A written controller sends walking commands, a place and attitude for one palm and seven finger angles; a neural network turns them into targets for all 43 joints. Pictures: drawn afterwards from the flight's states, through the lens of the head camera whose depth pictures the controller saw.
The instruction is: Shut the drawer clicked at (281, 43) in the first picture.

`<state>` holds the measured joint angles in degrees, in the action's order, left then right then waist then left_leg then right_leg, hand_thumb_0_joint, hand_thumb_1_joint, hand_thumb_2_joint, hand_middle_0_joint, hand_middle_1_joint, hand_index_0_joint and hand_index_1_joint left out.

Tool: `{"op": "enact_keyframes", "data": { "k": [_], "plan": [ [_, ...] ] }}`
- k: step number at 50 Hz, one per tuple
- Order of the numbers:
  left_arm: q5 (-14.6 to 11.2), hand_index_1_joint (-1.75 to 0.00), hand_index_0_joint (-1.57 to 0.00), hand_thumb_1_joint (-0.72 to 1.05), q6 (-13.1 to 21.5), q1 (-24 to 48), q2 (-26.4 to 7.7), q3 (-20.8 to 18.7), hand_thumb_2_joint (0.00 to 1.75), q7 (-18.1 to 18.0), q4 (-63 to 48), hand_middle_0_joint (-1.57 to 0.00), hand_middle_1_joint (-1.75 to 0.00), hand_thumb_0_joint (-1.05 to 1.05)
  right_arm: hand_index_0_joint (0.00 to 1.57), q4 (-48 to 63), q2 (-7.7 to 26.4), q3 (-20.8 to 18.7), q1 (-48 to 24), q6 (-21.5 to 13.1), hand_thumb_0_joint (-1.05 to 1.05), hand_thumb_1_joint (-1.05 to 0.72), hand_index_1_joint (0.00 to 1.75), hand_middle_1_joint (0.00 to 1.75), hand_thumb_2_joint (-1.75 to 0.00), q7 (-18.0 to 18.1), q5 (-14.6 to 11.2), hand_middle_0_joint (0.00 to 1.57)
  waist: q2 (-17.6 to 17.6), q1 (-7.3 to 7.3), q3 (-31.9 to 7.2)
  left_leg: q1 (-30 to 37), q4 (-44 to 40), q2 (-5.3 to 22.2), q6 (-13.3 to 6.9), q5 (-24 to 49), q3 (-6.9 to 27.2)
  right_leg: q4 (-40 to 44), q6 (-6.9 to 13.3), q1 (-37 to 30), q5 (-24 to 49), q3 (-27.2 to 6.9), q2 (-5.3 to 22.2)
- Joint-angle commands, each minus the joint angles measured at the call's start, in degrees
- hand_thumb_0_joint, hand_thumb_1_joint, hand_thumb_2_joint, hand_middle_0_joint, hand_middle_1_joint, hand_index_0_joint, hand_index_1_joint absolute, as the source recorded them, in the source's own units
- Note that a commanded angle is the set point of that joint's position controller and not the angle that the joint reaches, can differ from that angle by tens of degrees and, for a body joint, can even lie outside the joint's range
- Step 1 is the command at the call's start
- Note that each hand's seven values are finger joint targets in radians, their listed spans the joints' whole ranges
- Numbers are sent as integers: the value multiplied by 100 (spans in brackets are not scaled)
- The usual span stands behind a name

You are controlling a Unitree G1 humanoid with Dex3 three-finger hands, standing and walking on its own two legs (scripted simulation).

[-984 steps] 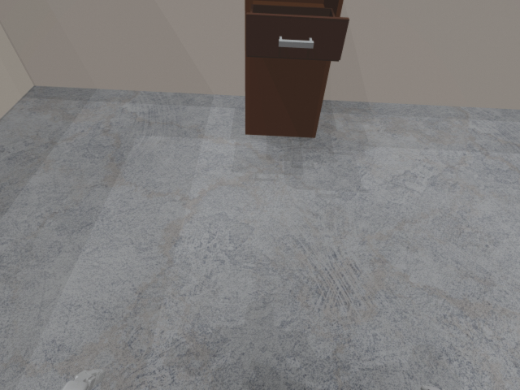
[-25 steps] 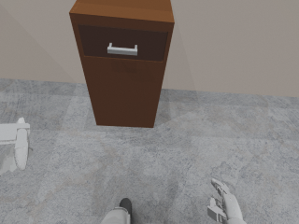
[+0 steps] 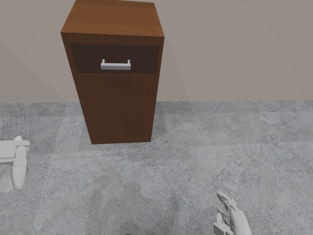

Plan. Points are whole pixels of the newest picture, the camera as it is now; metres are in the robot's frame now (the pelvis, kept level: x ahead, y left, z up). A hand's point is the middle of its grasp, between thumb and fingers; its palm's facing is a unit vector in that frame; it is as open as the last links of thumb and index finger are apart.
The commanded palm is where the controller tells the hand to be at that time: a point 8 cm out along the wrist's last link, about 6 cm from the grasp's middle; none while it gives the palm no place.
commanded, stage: stop stepping back and stand still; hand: left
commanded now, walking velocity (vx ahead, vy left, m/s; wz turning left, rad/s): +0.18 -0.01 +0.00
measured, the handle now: (116, 63) +0.85 +0.20 -0.05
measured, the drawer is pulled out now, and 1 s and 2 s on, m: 0.00 0.00 0.00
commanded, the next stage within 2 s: let the arm hang, fingers relaxed in 0.48 s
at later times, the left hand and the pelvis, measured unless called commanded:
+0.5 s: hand (1, 174) +0.18 +0.25 +0.19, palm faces +0.36 -0.76 -0.54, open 3.3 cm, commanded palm +0.11 +0.30 +0.18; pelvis -0.01 +0.01 +0.00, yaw +4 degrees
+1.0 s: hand out of the picture -0.06 +0.23 -0.18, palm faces +0.14 -0.97 -0.22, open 3.7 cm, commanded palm none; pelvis -0.04 +0.02 -0.01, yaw +8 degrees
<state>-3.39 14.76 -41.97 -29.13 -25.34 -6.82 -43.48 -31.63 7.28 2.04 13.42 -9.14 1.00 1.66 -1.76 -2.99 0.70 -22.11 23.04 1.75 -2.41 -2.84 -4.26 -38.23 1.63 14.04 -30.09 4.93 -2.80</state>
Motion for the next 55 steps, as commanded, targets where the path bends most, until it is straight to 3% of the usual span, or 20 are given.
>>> {"op": "enact_keyframes", "data": {
  "k": [1,2,3,6,10,12,14,16,18,20,22,24,28,29,32,36,38,42,45,55],
  "plan": [
    [-83,-160,-140,90,-215,-140,-211,-643,90,-202,197,-140,-160,0,20,622,1004,-520,-637,293,0,-90,30,30,-90,273,-88,20,10,271,-210,-515,838,43,430,-2731,148,2268,387,-422,-323,-658,619],
    [-110,-160,-140,90,-252,240,-279,-522,90,-195,199,-140,-160,0,20,567,998,-507,-581,398,0,-90,30,30,-90,328,-120,20,-1175,216,34,-497,2773,-214,393,-2185,281,3222,785,771,-1093,-2461,1906],
    [-136,-160,-140,90,-255,716,-422,-579,90,-218,209,-140,-160,0,20,429,1036,-477,-641,394,0,-90,30,30,-90,366,-76,20,-1316,251,360,-924,3655,-150,369,-1945,509,3448,1037,1157,-847,-2867,2424],
    [23,-160,-140,90,-237,1591,-116,-101,90,-168,577,-140,-160,0,20,293,1011,-381,-556,173,0,-90,30,30,-90,350,-111,20,-1109,44,-61,-604,3170,144,304,-1550,511,2756,704,786,-598,-1795,1873],
    [247,-160,-140,90,-162,2126,231,561,90,-262,417,-140,-160,0,20,178,1074,-372,-789,-72,0,-90,30,30,-90,540,-105,20,-203,221,310,779,999,-31,65,-1332,-76,2237,462,818,434,-866,1404],
    [272,-160,-140,90,-47,2284,78,553,90,-288,-320,-140,-160,0,20,238,1178,-384,-727,-241,0,-90,30,30,-90,561,-109,20,412,242,233,1227,155,228,-30,-1170,362,1528,193,617,1108,-743,1174],
    [299,-160,-140,90,91,2179,-268,183,90,-324,-1057,-140,-160,0,20,425,1302,-412,-663,-286,0,-90,30,30,-90,518,-116,20,1533,345,-155,1555,1,937,-310,259,1334,538,-229,613,1657,-335,551],
    [263,-160,-140,90,139,1418,-667,-370,90,-290,-1045,-140,-160,0,20,355,1098,-362,-508,-336,0,-90,30,30,-90,410,-65,20,2029,369,-371,1540,-306,980,-300,1237,1473,11,-242,620,1060,-121,317],
    [226,-160,-140,90,168,970,-450,-422,90,-280,-897,-140,-160,0,20,416,1039,-391,-537,-357,0,-90,30,30,-90,294,-91,20,1908,368,-339,1169,-368,1050,-313,1144,1372,103,-190,177,595,-156,286],
    [154,-160,-140,90,168,423,-349,-571,90,-271,-485,-140,-160,0,20,465,1055,-410,-498,-299,0,-90,30,30,-90,229,-158,20,1487,368,-460,891,23,888,-164,1028,929,1076,-186,-423,1430,-142,309],
    [54,-160,-140,90,180,-62,-220,-571,90,-219,-114,-140,-160,0,20,520,1024,-462,-437,-202,0,-90,30,30,-90,179,-207,20,523,279,-745,635,460,478,75,560,507,1483,-116,-992,2903,-513,539],
    [-76,-160,-140,90,127,-125,-132,-537,90,-179,206,-140,-160,0,20,497,1043,-541,-415,-76,0,-90,30,30,-90,165,-253,20,-443,186,-721,588,852,190,233,-241,303,1687,65,-729,3102,-1049,973],
    [-89,-160,-140,90,30,-40,-108,-420,90,-203,432,-140,-160,0,20,440,1014,-470,-592,24,0,-90,30,30,-90,267,-255,20,-229,198,-624,940,472,171,181,-78,270,1618,-20,-414,3300,-857,957],
    [603,-160,-140,90,-798,1329,291,1886,90,624,4682,-140,-160,0,20,-811,2136,-736,-970,-216,0,-90,30,30,-90,-227,-227,20,250,64,-528,590,1380,453,128,1245,682,369,53,257,4289,-377,1261],
    [518,-147,-128,90,-1335,1555,733,1890,90,728,4995,-128,-147,0,20,-689,1683,-648,-563,355,0,-90,30,30,-90,-152,-190,20,61,248,-747,440,1033,653,-57,662,890,450,-94,311,2509,-390,929],
    [572,-130,-112,90,-1358,2344,386,1933,90,684,6363,-112,-130,0,20,-785,1627,-532,-512,665,0,-90,30,30,-90,-113,-46,20,-1624,268,-507,383,1330,143,1,38,711,941,271,195,3103,-671,1269],
    [536,-121,-104,90,-1444,2581,452,2028,90,640,7073,-104,-121,0,20,-1004,1489,-505,-453,821,0,-90,30,30,-90,-96,-3,20,-1138,213,-315,629,1299,48,37,-252,574,1102,369,455,2564,-705,1380],
    [455,-104,-88,90,-1566,2586,695,2224,90,611,8245,-88,-104,0,20,-1417,1459,-409,-515,941,0,-90,30,30,-90,-99,27,20,1205,295,149,143,52,422,-90,-1105,1236,1164,22,242,641,-455,804],
    [429,-91,-76,90,-1530,2387,651,2211,90,618,8993,-76,-91,0,20,-1664,1483,-451,-487,965,0,-90,30,30,-90,-45,12,20,1608,381,173,-132,-343,342,-40,-2163,1259,1370,94,-170,643,-496,730],
    [444,-47,-36,90,-1434,2661,512,2205,90,655,10098,-36,-47,0,20,-2345,1616,-589,-8,976,0,-90,30,30,-90,23,-40,20,313,242,165,715,-291,365,-27,-1993,1161,2026,207,256,288,-529,882]
  ]
}}
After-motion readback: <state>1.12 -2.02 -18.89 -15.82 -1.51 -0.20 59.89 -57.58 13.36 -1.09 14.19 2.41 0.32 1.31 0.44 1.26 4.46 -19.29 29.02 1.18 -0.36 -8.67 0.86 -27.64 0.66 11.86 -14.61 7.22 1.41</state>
